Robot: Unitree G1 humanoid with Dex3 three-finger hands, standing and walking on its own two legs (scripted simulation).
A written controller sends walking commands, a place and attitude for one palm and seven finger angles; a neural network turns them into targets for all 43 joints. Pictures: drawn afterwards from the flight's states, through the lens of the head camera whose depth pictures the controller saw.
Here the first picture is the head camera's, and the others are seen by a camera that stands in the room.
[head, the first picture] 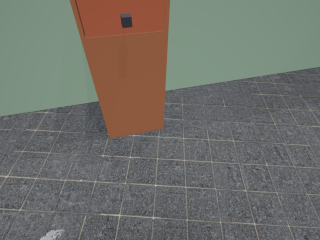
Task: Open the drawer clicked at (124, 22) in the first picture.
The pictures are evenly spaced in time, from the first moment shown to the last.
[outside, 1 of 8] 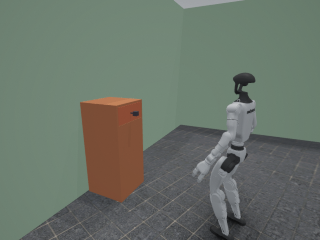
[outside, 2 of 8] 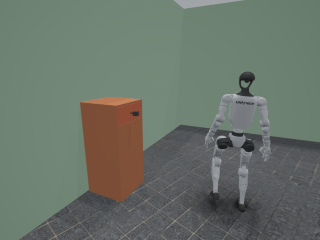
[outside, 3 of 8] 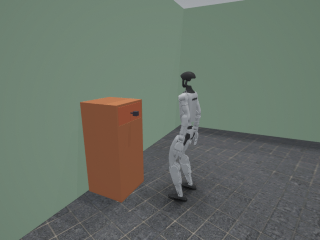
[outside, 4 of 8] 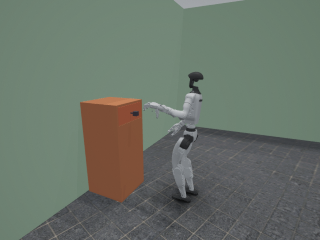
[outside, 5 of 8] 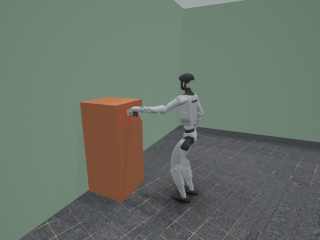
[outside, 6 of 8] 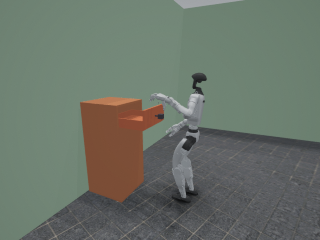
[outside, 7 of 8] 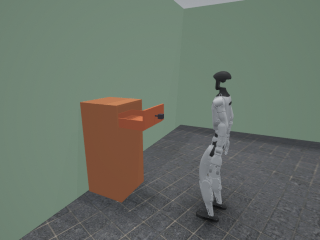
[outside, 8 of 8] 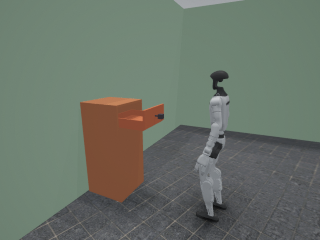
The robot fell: no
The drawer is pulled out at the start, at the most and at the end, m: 0.00 0.28 0.28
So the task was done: yes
